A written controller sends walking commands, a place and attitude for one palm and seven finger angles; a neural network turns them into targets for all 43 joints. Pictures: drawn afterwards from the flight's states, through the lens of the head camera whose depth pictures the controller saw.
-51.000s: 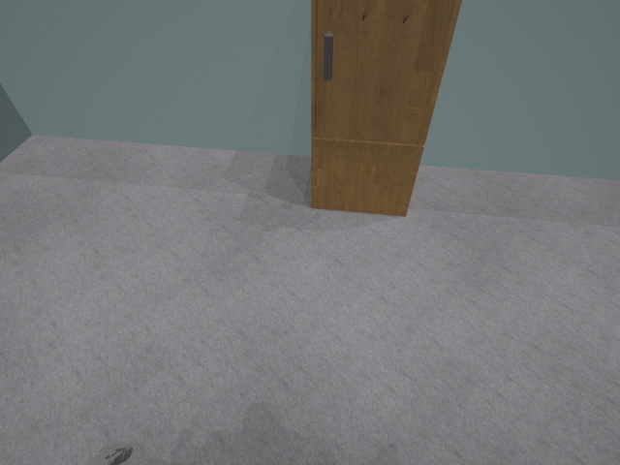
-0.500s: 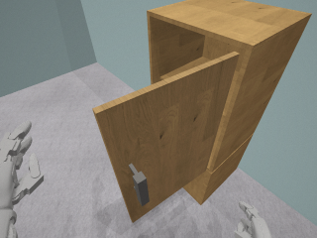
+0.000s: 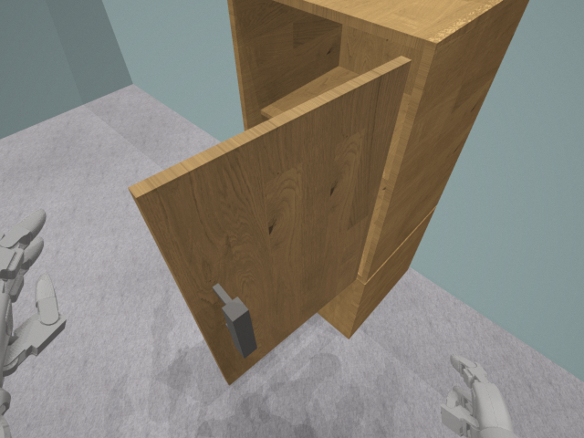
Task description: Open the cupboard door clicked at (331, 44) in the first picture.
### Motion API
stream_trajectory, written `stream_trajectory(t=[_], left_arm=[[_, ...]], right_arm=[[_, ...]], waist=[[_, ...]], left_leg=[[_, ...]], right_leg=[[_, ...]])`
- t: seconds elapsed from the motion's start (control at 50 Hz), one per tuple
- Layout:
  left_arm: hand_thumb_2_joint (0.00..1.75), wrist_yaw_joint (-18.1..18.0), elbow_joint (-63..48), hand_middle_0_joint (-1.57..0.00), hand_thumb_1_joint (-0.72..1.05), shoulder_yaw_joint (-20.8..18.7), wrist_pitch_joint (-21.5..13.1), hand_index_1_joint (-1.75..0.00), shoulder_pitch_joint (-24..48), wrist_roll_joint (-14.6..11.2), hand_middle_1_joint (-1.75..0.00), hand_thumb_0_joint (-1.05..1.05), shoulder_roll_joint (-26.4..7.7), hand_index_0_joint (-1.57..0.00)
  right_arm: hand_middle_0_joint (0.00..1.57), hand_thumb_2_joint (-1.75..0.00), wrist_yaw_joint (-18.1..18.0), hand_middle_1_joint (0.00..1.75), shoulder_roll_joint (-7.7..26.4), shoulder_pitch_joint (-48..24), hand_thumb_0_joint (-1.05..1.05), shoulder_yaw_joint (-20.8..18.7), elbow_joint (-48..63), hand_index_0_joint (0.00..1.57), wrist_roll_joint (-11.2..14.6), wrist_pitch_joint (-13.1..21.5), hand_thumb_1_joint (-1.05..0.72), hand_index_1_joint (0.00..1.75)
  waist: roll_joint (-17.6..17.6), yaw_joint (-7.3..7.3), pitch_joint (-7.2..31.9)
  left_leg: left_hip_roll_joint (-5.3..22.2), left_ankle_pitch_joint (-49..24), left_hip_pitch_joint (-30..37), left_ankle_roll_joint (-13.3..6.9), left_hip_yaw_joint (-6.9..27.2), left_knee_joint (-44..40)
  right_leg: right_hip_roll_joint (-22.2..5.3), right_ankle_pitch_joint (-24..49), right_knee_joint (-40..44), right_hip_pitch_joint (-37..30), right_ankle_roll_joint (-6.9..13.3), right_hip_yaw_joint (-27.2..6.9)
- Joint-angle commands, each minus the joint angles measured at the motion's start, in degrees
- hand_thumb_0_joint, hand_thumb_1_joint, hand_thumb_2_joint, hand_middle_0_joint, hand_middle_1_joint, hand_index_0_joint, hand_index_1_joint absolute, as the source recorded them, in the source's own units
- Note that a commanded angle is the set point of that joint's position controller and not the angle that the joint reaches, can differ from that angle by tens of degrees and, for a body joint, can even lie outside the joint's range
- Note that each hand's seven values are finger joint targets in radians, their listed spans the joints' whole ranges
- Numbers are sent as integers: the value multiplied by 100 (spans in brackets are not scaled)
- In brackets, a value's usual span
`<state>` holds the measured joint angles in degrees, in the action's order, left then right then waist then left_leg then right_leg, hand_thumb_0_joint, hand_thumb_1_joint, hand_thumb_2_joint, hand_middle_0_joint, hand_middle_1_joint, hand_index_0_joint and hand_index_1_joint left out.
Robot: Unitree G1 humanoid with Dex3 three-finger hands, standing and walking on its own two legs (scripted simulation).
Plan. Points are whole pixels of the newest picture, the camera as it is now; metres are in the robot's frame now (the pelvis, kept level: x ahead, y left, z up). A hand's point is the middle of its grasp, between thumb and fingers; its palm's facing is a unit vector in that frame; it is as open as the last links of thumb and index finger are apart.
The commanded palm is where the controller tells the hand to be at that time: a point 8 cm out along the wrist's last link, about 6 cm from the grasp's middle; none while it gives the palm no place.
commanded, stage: step back with the hand held close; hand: left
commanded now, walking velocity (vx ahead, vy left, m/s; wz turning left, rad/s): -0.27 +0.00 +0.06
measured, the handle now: (233, 319) +0.29 +0.11 -0.03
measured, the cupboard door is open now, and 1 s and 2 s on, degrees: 84 84 84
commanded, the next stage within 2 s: stop stepping back and stand still in 0.62 s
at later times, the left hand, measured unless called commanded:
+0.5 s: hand out of the picture +0.08 +0.34 +0.16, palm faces +0.52 -0.71 -0.47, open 7.4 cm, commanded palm +0.02 +0.36 +0.17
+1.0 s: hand out of the picture -0.01 +0.36 +0.16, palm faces +0.56 -0.79 -0.26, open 7.4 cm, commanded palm -0.05 +0.37 +0.17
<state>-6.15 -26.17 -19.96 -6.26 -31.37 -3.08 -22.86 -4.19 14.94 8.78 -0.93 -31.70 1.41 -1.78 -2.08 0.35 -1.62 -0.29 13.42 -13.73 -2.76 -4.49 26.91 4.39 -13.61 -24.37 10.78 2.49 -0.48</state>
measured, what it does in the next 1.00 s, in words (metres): walks backwards: right foot, then left foot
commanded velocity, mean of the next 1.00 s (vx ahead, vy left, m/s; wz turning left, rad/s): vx -0.14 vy -0.01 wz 0.01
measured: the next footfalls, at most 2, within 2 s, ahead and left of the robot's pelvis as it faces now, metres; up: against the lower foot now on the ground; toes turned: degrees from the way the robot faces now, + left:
right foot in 0.62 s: -0.25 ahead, -0.08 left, +0.00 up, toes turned +4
left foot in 0.96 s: -0.14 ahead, +0.19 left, +0.00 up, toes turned -2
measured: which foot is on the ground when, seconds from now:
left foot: down 0.00-0.82, up 0.84-0.94, down 0.96-1.00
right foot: down 0.00-0.30, up 0.32-0.60, down 0.62-1.00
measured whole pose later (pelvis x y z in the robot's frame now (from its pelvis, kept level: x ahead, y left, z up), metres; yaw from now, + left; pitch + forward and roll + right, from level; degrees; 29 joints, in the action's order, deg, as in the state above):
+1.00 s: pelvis -0.20 +0.07 -0.03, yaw -1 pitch -1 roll -3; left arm -9.7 -25.2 -25.4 -9.9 -24.6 -2.4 -21.5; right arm -5.5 14.5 17.0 -0.8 -39.4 0.2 3.4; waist 2.1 2.1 6.1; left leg -0.5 17.9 -24.1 -2.4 0.4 42.5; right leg -0.3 -27.5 -34.3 5.8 -1.4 1.1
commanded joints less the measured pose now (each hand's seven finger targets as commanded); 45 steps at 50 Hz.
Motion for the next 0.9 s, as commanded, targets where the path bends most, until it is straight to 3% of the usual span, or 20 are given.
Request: stream_trajectory(t=[0.0,0.1,0.24,0.28,0.32,0.38,0.44,0.52,0.56,0.6,0.66,0.68,0.7,0.72,0.74,0.76,0.78,0.8,0.84,0.88], left_arm=[[90,-301,-1432,-20,90,-1358,-467,-30,-106,-52,-30,0,-1472,-20],[90,-300,-1243,-20,90,-1218,-479,-30,-368,-68,-30,0,-1243,-20],[90,-320,-1282,-20,90,-1068,-644,-30,30,135,-30,0,-1126,-20],[90,-336,-1469,-20,90,-1176,-719,-30,403,263,-30,0,-1206,-20],[90,-329,-1531,-20,90,-1226,-769,-30,611,326,-30,0,-1199,-20],[90,-302,-1631,-20,90,-1370,-860,-30,601,310,-30,0,-1317,-20],[90,-256,-1637,-20,90,-1179,-904,-30,293,165,-30,0,-1076,-20],[90,-252,-1784,-20,90,-932,-990,-30,331,-50,-30,0,-981,-20],[90,-260,-1803,-20,90,-994,-1044,-30,403,-103,-30,0,-1100,-20],[90,-274,-1972,-20,90,-1160,-1105,-30,424,-136,-30,0,-1297,-20],[90,-257,-2186,-20,90,-1555,-1139,-30,345,-243,-30,0,-1570,-20],[90,-233,-2182,-20,90,-1631,-1104,-30,126,-293,-30,0,-1624,-20],[90,-200,-2135,-20,90,-1794,-1062,-30,-158,-363,-30,0,-1707,-20],[90,-185,-2085,-20,90,-1904,-1010,-30,-557,-403,-30,0,-1692,-20],[90,-197,-2119,-20,90,-1987,-974,-30,-820,-439,-30,0,-1731,-20],[90,-215,-2026,-20,90,-1999,-892,-30,-987,-454,-30,0,-1732,-20],[90,-254,-2121,-20,90,-2070,-795,-30,-961,-464,-30,0,-1788,-20],[90,-272,-2008,-20,90,-1788,-698,-30,-770,-366,-30,0,-1587,-20],[90,-277,-1694,-20,90,-1549,-542,-30,-236,-182,-30,0,-1427,-20],[90,-343,-1318,-20,90,-1032,-538,-30,1080,-43,-30,0,-1246,-20]], right_arm=[[20,-90,-82,30,483,-502,0,-215,1011,20,22,169,-90,30],[20,-90,-76,30,525,-436,0,-233,1009,20,3,192,-90,30],[20,-90,-111,30,692,-320,0,-230,1026,20,-37,443,-90,30],[20,-90,-156,30,764,-370,0,-244,1032,20,-95,532,-90,30],[20,-90,-164,30,691,-305,0,-260,1002,20,-124,619,-90,30],[20,-90,-112,30,632,-266,0,-293,938,20,-162,771,-90,30],[20,-90,-5,30,554,-210,0,-268,785,20,-198,900,-90,30],[20,-90,99,30,513,-203,0,-257,475,20,-206,968,-90,30],[20,-90,129,30,509,-233,0,-275,350,20,-203,919,-90,30],[20,-90,161,30,453,-311,0,-271,321,20,-189,870,-90,30],[20,-90,195,30,439,-495,0,-306,499,20,-156,837,-90,30],[20,-90,231,30,417,-472,0,-334,539,20,-96,829,-90,30],[20,-90,244,30,402,-588,0,-307,660,20,-56,797,-90,30],[20,-90,249,30,337,-589,0,-268,789,20,-37,747,-90,30],[20,-90,220,30,323,-621,0,-238,843,20,-13,681,-90,30],[20,-90,174,30,298,-613,0,-196,829,20,-4,599,-90,30],[20,-90,140,30,338,-557,0,-245,728,20,-4,548,-90,30],[20,-90,118,30,300,-558,0,-226,631,20,-49,496,-90,30],[20,-90,99,30,294,-533,0,-228,473,20,-99,480,-90,30],[20,-90,-25,30,427,-439,0,-110,356,20,-154,648,-90,30]], waist=[[33,36,1332],[-139,12,989],[-270,-50,289],[-675,-5,188],[-753,31,285],[-653,32,458],[-586,4,518],[-607,25,1153],[-434,72,1573],[-274,110,2127],[-406,124,2593],[-33,135,2740],[-3,132,2625],[34,134,2419],[58,73,2014],[416,-37,1551],[593,-66,1246],[652,-184,507],[478,-253,-241],[492,-367,-1075]], left_leg=[[505,-2144,286,-40,643,12],[646,-1229,-375,-100,932,-303],[916,2120,-2110,-374,1529,-1150],[1256,3078,-3058,-528,1978,-1763],[1482,3277,-3329,-586,2119,-2055],[1517,3020,-2947,-599,2131,-1995],[1366,2293,-1747,-314,1964,-2005],[1221,481,197,346,1772,-1780],[1155,-881,1041,495,1474,-1298],[1026,-2643,1859,395,1056,-643],[1052,-3226,2423,254,929,-630],[1043,-3241,2504,200,902,-520],[1039,-2402,2250,82,865,-508],[856,-811,1914,142,726,-465],[560,75,1657,339,504,25],[248,353,1587,552,343,1056],[38,471,1462,619,544,2321],[185,475,941,541,928,3091],[326,354,-230,443,975,3183],[483,652,-219,340,755,2155]], right_leg=[[-885,3376,-218,-568,-385,-681],[-726,2052,-215,-430,-323,-695],[-445,-220,-375,-683,-249,-702],[-180,-206,-1151,-1365,-318,-403],[-11,-2,-1906,-1686,-343,-169],[54,-472,-2138,-1465,-305,-194],[103,-1188,-1454,-658,-179,-56],[13,-1320,-107,93,-29,-118],[-118,-853,416,317,-33,-256],[-215,-113,467,447,-159,-288],[-94,-246,26,647,-302,-44],[-69,-221,-119,576,-351,6],[-131,-525,-167,695,-343,-23],[-241,-1044,157,737,-204,0],[-474,-1741,642,1204,34,-137],[-969,-2707,1186,2105,333,-769],[-1624,-3218,1542,2928,663,-1469],[-2031,-3266,1587,3400,937,-1806],[-2046,-3151,1591,3062,933,-1709],[-1724,-2910,1355,3023,505,-1006]])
